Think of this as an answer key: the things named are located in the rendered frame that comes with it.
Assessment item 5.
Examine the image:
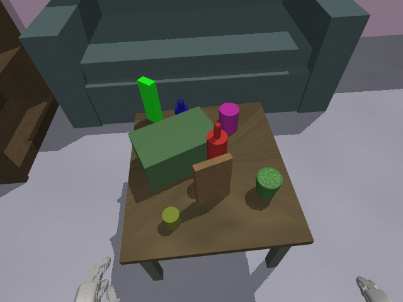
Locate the sofa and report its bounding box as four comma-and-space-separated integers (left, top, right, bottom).
18, 0, 370, 128

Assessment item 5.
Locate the bookshelf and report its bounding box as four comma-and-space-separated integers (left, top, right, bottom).
0, 0, 59, 184

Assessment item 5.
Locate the right robot hand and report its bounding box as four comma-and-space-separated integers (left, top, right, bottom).
356, 276, 392, 302

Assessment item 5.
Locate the coffee table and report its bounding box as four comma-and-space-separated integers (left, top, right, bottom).
119, 102, 314, 281

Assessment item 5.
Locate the left robot hand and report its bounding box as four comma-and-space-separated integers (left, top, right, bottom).
74, 257, 120, 302

